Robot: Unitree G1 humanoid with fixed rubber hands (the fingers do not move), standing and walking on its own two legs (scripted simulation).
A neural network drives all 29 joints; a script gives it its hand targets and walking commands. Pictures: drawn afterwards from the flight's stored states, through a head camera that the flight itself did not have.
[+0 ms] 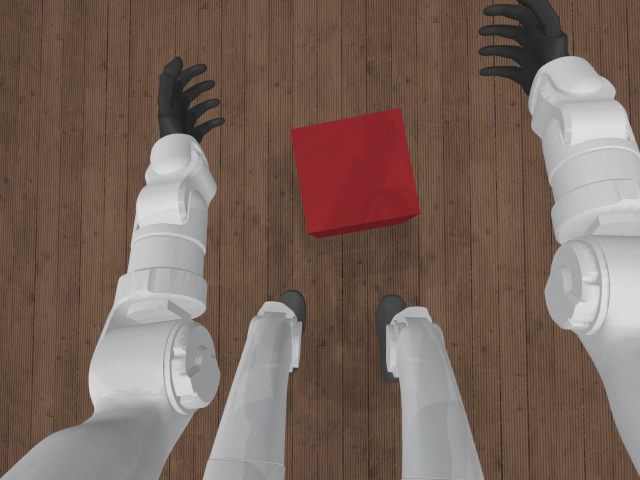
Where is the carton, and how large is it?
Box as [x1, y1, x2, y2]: [290, 108, 419, 237]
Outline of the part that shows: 400,108 290,129 308,233 317,237 323,237 401,223 419,213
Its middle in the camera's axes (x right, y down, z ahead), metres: +0.07 -0.12 +0.85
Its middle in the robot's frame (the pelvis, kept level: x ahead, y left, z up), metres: +0.50 +0.00 -0.51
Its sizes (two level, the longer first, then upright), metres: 0.210 0.200 0.250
